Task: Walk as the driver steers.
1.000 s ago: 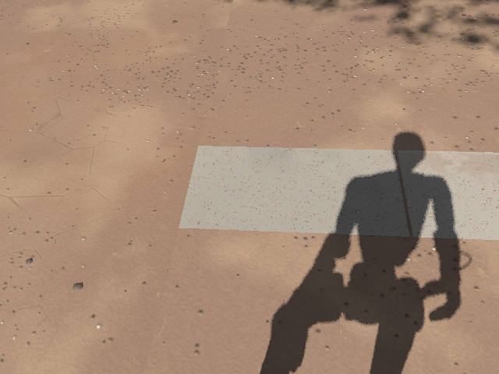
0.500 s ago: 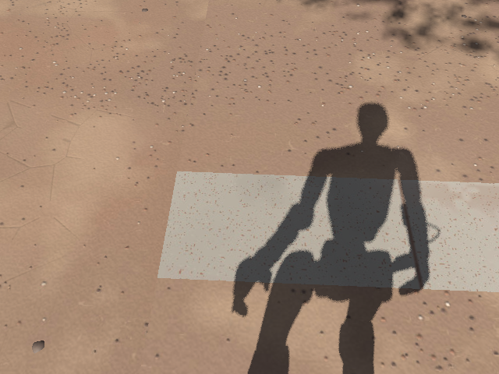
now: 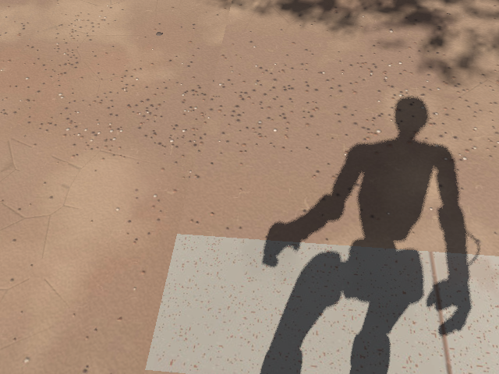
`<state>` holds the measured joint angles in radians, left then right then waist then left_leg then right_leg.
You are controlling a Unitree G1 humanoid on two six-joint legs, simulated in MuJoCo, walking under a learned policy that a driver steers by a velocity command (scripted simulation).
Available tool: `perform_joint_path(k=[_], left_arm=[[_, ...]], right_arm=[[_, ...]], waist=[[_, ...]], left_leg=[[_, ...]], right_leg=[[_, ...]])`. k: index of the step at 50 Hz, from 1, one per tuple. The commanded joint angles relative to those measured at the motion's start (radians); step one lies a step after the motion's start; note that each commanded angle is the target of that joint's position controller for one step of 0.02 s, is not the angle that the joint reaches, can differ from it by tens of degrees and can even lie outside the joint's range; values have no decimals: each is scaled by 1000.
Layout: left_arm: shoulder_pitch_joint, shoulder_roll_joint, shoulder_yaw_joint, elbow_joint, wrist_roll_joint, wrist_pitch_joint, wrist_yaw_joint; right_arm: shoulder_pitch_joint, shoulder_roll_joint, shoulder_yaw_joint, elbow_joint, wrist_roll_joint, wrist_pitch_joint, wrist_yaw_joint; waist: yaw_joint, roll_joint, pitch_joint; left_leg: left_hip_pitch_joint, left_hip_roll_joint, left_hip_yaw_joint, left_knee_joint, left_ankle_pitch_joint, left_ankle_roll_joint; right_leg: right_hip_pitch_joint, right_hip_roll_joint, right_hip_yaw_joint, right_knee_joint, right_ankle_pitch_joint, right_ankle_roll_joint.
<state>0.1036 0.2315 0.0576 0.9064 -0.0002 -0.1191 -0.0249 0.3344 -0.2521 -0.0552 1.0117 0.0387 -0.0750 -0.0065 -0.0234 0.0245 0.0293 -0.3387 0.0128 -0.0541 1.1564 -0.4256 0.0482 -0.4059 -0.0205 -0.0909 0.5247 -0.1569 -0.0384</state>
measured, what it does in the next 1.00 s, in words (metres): walks ahead, turning left: left foot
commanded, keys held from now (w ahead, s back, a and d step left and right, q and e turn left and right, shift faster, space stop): w+q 0.58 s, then w+e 0.42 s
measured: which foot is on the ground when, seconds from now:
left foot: up 0.00-0.42, down 0.44-1.00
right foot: down 0.00-0.46, up 0.48-1.00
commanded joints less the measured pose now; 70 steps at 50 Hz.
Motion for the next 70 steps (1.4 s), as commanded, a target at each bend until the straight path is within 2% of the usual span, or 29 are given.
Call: perform_joint_path(k=[1,3,6,12,17,20,22,23,24,25,26,27,28,29,34,39,45,49,51,52,53,54,55,56,57,59,62,65,70], left_arm=[[81,86,17,-7,18,-9,5],[85,82,20,6,17,-12,10],[110,121,33,18,18,-14,28],[165,157,46,22,13,7,53],[231,188,61,31,-11,33,53],[196,229,72,17,-25,52,55],[157,241,70,0,-32,63,59],[176,156,45,-26,6,52,57],[224,67,15,-97,0,8,46],[80,160,31,-121,-44,-31,32],[32,164,31,-146,-62,-44,28],[48,159,31,-123,-42,-45,37],[69,176,43,-110,-17,-34,44],[93,180,50,-109,-13,-17,42],[43,127,32,-123,0,36,44],[-85,107,10,-151,-12,19,24],[-183,107,-7,-205,-27,6,-22],[-85,148,6,-211,-22,7,-42],[192,242,50,-155,-19,17,-31],[321,334,77,-153,-6,27,-16],[301,284,56,-156,-22,31,-19],[279,219,38,-162,-32,43,-14],[234,192,31,-181,-29,50,-7],[181,186,27,-196,-20,52,-4],[143,170,19,-214,-8,51,-1],[102,182,19,-255,11,51,8],[117,218,33,-259,4,56,29],[215,176,23,-242,-21,56,66],[252,174,17,-259,-19,80,87]], right_arm=[[-14,-72,-32,-76,0,-5,-8],[0,-35,-35,-81,6,21,-4],[-73,-34,-42,-126,-4,42,-3],[-250,-16,-30,-200,-16,36,30],[-379,-17,-22,-276,-15,36,60],[-305,-64,-46,-292,-10,38,68],[-15,-171,-104,-225,-7,37,53],[79,-274,-132,-201,-8,43,30],[37,-339,-129,-243,-20,24,36],[67,-248,-100,-243,-33,11,45],[29,-191,-84,-238,-33,-2,45],[-45,-148,-71,-254,-23,-9,42],[-107,-114,-59,-271,-22,-11,41],[-130,-95,-50,-285,-29,-11,37],[-66,-115,-44,-250,-33,-24,11],[-33,-132,-37,-222,-37,-29,-2],[13,-143,-37,-171,-40,-10,-2],[-31,-184,-42,-185,-41,16,-13],[-70,-210,-41,-213,-44,26,-21],[-13,-145,-20,-258,-52,7,-16],[28,-77,9,-265,-57,-28,5],[-34,-153,-6,-289,-23,-58,26],[-100,-158,-3,-310,-3,-72,33],[-133,-152,-4,-319,-18,-76,29],[-136,-167,-16,-320,-39,-67,21],[-94,-132,-12,-322,-48,-39,16],[-126,-82,-5,-348,-68,-19,3],[-194,-132,-24,-390,-55,-24,18],[-306,-104,-12,-435,-63,-41,57]], waist=[[34,-120,-95],[14,-120,-61],[12,-90,-10],[57,-71,46],[92,-65,85],[19,-121,10],[-141,-96,-149],[-135,95,-218],[-31,240,-369],[-104,96,-355],[-84,83,-225],[-31,-8,-157],[6,-13,-126],[35,-2,-121],[28,24,-58],[-33,39,-6],[-73,16,59],[2,68,-42],[143,50,-197],[146,-129,-337],[96,-274,-434],[122,-187,-352],[112,-114,-220],[75,-18,-133],[42,0,-99],[-1,-25,-111],[-11,-59,-98],[5,-100,-114],[43,-94,-56]], left_leg=[[-269,125,-60,68,136,16],[-247,132,-44,32,162,15],[-335,140,-52,-49,258,-1],[-375,120,20,-342,454,-7],[-393,86,107,-471,368,30],[-206,-3,192,-486,224,83],[215,-84,186,-596,285,151],[482,120,-135,-614,296,212],[722,339,-793,-822,92,425],[728,332,-775,-908,102,371],[634,302,-606,-892,186,325],[481,252,-467,-878,305,284],[354,210,-369,-874,422,258],[271,182,-319,-893,466,249],[167,140,-127,-978,619,213],[212,126,-27,-1026,513,141],[461,208,30,-983,578,134],[522,213,94,-764,1124,95],[373,162,132,-379,1165,47],[-10,34,154,37,736,-24],[-300,-125,3,259,-122,-56],[-405,-50,-89,262,-95,-31],[-425,-6,-66,196,-33,-23],[-389,26,-46,96,2,-26],[-314,54,-38,17,24,-34],[-175,31,15,-56,40,-67],[-48,-43,73,-270,348,-104],[-245,1,-71,-290,471,-114],[-264,-28,-111,-480,569,-81]], right_leg=[[303,-281,293,-311,60,-122],[252,-260,192,-350,112,-126],[254,-267,105,-387,175,-138],[331,-257,-46,-400,201,-115],[474,-294,-114,-326,285,-100],[498,-294,-157,-130,737,-71],[358,-233,-190,274,769,-17],[64,-166,-179,607,155,28],[-287,61,36,903,-456,69],[-407,21,195,939,-410,39],[-467,-21,182,889,-321,8],[-410,-70,184,807,-240,0],[-331,-101,184,728,-192,7],[-265,-119,187,692,-159,11],[-280,-130,134,465,71,53],[-269,-102,102,172,364,28],[-385,-53,105,33,255,-16],[-194,41,5,26,63,-79],[202,59,52,-7,117,-154],[588,-167,440,2,108,-312],[789,-305,859,-142,55,-429],[745,-269,777,-184,-84,-369],[602,-234,645,-202,-83,-330],[438,-201,568,-224,-3,-304],[319,-180,510,-242,106,-290],[161,-122,419,-267,254,-296],[1,-12,273,-243,339,-256],[155,-81,419,-138,181,-257],[136,-53,539,-3,-56,-233]])
Keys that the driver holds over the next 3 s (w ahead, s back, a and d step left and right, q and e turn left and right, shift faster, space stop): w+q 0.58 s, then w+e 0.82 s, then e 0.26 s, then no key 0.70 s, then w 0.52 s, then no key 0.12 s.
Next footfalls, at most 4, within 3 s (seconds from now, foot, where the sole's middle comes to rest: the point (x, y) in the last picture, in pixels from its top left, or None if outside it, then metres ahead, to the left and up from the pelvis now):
0.44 left None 0.37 0.18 -0.77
1.02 right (229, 270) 0.76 0.10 -0.77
1.58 left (168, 227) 1.01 0.32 -0.90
2.02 right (233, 206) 1.00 0.09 -0.77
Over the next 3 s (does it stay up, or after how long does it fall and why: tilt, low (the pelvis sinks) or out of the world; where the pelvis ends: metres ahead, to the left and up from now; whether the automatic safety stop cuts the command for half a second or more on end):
stays up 1.19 0.25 -0.13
